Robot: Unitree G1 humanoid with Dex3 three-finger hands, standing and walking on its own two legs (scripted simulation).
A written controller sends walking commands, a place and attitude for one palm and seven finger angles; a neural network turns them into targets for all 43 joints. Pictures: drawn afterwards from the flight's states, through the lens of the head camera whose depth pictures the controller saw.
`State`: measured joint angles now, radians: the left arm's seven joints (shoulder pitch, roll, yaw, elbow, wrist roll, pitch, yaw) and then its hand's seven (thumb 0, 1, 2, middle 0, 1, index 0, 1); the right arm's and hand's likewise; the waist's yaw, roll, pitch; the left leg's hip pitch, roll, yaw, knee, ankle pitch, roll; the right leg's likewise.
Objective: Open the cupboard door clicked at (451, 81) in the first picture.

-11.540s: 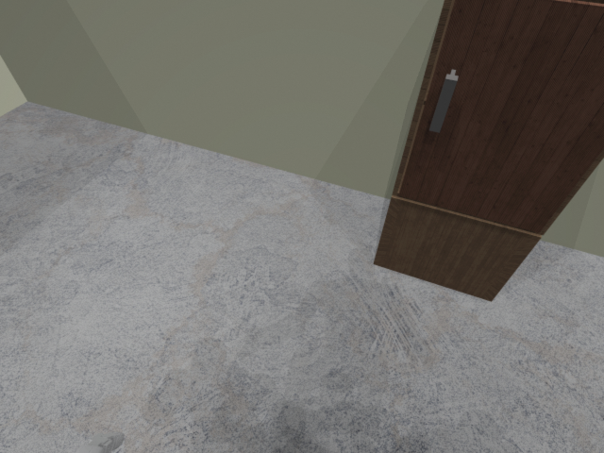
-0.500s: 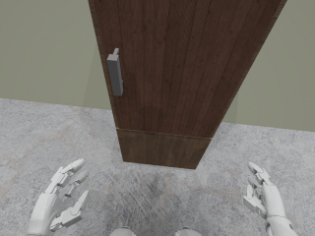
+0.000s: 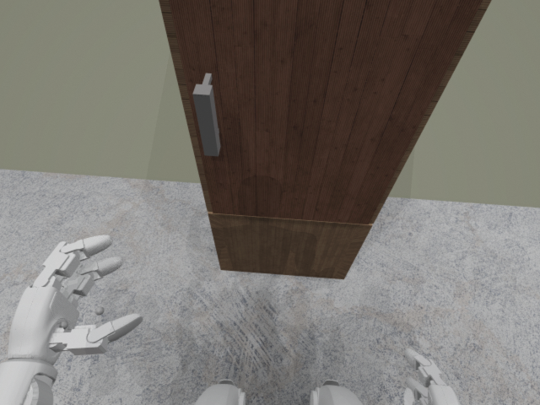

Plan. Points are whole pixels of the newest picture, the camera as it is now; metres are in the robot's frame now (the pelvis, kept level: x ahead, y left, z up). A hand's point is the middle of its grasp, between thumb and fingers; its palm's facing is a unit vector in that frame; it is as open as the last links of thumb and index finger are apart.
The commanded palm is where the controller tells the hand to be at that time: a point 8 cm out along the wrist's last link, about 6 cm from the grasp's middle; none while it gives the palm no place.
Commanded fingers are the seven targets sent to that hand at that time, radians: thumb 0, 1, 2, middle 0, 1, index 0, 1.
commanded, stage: raise the hand with hooked fingers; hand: left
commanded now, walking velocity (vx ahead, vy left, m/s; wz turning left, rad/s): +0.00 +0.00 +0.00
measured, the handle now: (210, 115) +0.58 +0.14 +0.08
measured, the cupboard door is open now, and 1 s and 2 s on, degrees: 0 0 0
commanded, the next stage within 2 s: move the hooked fingers beside the handle in 1.20 s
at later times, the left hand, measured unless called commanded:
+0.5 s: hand (72, 266) +0.27 +0.27 +0.08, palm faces +0.00 -1.00 -0.05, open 13.8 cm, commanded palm +0.25 +0.32 +0.09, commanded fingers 0.00 -0.50 0.30 -0.30 -1.20 -0.30 -1.20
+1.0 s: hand (79, 234) +0.31 +0.27 +0.10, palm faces -0.01 -1.00 -0.03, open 13.9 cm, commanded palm +0.28 +0.32 +0.10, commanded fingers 0.00 -0.50 0.30 -0.30 -1.20 -0.30 -1.20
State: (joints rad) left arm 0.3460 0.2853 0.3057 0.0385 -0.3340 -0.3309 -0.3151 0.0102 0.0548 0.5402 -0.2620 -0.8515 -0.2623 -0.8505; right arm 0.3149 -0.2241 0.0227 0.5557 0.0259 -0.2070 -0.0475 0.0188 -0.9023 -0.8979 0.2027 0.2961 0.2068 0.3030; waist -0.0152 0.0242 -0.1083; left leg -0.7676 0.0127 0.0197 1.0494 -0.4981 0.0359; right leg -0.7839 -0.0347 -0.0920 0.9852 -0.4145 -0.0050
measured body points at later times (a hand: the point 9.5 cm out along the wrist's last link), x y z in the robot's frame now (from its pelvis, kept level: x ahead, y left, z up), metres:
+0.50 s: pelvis +0.01 +0.01 +0.02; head +0.06 +0.02 +0.46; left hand +0.27 +0.33 +0.08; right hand +0.19 -0.22 -0.05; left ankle +0.01 +0.09 -0.67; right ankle +0.04 -0.12 -0.67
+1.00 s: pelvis +0.02 +0.00 +0.03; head +0.07 +0.01 +0.47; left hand +0.30 +0.32 +0.10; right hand +0.16 -0.26 -0.05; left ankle +0.01 +0.09 -0.67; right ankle +0.04 -0.12 -0.67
